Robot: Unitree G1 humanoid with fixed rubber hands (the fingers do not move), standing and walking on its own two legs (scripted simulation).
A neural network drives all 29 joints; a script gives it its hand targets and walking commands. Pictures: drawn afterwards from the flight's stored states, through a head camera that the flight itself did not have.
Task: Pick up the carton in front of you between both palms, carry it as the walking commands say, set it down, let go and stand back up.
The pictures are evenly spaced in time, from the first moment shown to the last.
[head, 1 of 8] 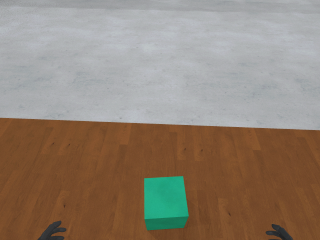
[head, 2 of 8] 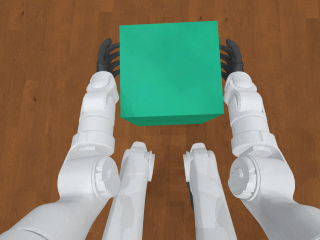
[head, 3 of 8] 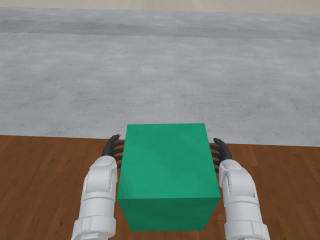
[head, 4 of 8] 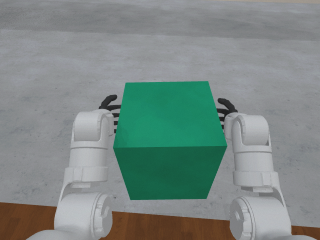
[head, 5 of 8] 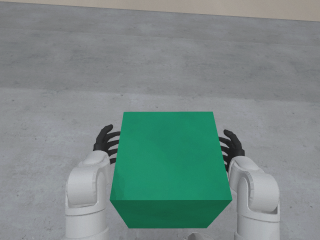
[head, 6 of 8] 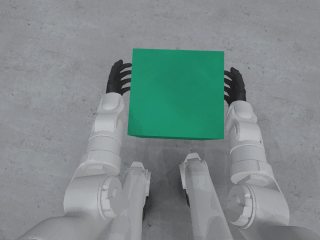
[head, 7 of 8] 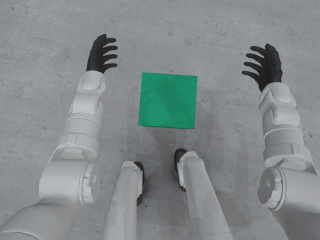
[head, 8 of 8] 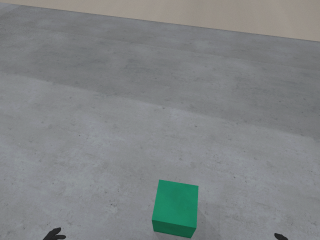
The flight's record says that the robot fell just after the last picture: no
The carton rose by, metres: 0.69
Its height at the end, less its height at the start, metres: -0.07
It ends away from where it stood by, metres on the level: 2.34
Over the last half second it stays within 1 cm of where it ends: yes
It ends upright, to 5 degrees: yes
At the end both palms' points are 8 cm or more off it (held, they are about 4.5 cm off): yes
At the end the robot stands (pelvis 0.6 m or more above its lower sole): yes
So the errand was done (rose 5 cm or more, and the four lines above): yes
